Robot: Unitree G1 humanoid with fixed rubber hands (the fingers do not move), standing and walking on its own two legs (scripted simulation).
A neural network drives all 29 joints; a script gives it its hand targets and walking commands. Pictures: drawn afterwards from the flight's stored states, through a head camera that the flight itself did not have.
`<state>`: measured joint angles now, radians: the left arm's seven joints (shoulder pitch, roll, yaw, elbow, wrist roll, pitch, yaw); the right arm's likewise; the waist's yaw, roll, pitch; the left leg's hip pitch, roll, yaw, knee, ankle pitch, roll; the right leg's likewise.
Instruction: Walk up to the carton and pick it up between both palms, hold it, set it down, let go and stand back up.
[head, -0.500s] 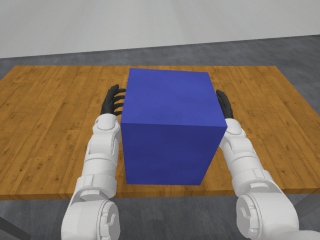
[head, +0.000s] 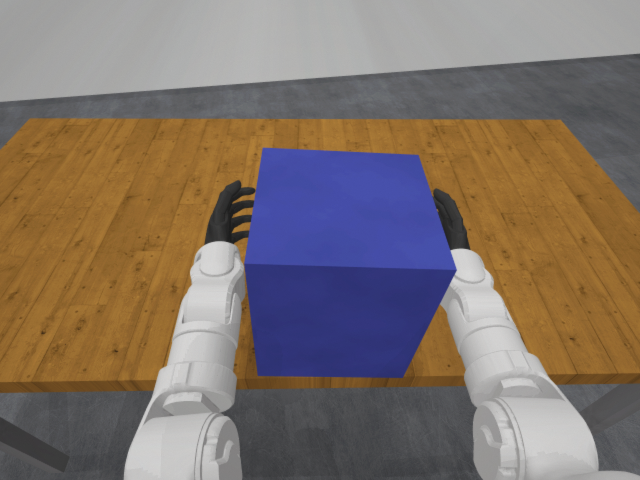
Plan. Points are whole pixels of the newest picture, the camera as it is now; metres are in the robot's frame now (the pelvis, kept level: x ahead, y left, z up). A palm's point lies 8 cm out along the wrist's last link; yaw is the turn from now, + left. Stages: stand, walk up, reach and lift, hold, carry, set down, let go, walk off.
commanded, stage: set down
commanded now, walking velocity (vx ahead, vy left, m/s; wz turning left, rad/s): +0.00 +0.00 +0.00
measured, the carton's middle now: (336, 268) +0.37 -0.04 +0.05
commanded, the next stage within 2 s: none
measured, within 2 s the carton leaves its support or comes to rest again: rests again in 0.16 s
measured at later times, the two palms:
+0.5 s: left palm (224, 254) +0.38 +0.11 +0.09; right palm (451, 256) +0.36 -0.19 +0.08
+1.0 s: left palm (223, 257) +0.38 +0.11 +0.08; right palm (450, 258) +0.35 -0.19 +0.08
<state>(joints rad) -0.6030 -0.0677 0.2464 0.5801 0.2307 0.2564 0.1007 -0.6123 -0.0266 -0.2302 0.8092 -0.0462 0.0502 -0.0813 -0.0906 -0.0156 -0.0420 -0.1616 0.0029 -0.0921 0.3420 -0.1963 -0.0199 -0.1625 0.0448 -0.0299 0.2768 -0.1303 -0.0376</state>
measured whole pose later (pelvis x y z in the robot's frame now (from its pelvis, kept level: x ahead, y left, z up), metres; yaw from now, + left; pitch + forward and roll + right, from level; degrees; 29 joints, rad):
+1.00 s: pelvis +0.00 +0.00 +0.00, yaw -1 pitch -1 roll +0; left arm -0.60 -0.13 0.40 0.70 0.34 0.08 0.04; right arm -0.60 0.06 -0.49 0.83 -0.30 -0.11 0.02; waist -0.06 -0.02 0.00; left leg -0.11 0.00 -0.05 0.31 -0.18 -0.01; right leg -0.14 0.03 -0.02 0.29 -0.14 -0.03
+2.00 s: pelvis +0.00 +0.01 -0.01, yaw -6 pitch +12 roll -2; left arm -0.65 0.02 0.10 0.91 0.01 -0.09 0.19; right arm -0.71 -0.20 -0.02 1.09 0.19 -0.23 -0.09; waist 0.03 0.04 -0.13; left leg -0.43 0.06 0.02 0.50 -0.27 -0.02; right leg -0.43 0.08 0.00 0.37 -0.14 -0.04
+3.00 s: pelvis -0.02 +0.00 +0.00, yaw -3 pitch +3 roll +0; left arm -0.80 0.32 0.09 0.43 -0.21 0.66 0.10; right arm -0.88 -0.46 0.02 0.77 0.46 0.37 -0.04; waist -0.05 -0.02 -0.10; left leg -0.25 0.04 0.00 0.38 -0.19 -0.03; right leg -0.27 0.06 -0.02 0.31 -0.11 -0.05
